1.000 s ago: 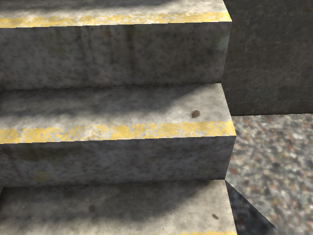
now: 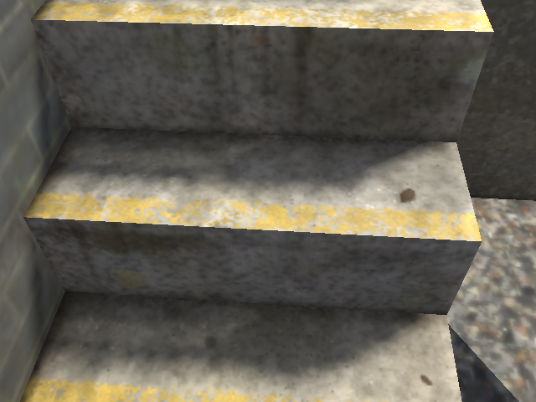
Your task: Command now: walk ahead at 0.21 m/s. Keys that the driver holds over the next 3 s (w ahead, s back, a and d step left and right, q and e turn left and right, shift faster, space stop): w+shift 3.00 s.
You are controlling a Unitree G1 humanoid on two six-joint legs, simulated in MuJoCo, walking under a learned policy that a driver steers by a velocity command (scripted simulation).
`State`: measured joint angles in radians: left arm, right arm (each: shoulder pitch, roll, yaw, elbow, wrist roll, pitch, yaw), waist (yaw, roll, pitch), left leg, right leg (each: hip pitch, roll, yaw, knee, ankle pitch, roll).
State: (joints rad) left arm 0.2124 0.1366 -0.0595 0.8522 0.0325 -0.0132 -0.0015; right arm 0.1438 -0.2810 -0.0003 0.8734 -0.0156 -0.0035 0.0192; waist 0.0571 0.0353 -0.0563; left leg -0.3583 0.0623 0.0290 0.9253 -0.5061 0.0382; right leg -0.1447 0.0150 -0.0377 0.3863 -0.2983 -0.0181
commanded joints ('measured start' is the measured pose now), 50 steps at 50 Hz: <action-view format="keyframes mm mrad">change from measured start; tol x32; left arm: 1 135 206 64 -4 31 24 18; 8 -202 180 60 -8 2 -39 4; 50 71 160 62 134 -34 -18 -2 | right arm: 1 102 -33 -20 42 71 -32 19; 50 144 -56 7 135 1 4 -41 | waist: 1 23 -160 -55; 50 -36 -45 48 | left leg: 1 -396 -74 -169 819 -287 -81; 6 -190 -32 -31 758 -44 -144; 11 160 -9 47 -64 208 -17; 15 329 109 -158 -487 1108 79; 21 56 307 -479 -811 -154 260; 26 4 107 -46 -764 108 138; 50 213 10 -19 -471 488 53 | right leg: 1 212 -419 295 -70 799 -377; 5 -154 -275 106 -210 326 -207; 11 -63 -235 -29 -6 1134 -201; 16 -159 -105 63 356 -185 -29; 22 -607 -16 164 1251 -257 35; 33 -71 -36 -1 -258 133 -69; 35 198 -98 65 -10 556 -89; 50 31 -81 60 -36 534 -111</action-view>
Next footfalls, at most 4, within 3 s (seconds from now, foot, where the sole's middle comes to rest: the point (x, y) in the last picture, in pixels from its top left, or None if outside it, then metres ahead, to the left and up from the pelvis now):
0.26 left None -0.01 0.15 -0.78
0.68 right None -0.02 -0.09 -0.78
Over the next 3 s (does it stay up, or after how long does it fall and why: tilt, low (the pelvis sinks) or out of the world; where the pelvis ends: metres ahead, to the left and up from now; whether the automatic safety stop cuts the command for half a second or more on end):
stays up -0.02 0.03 0.00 its command is cut before an obstacle from the start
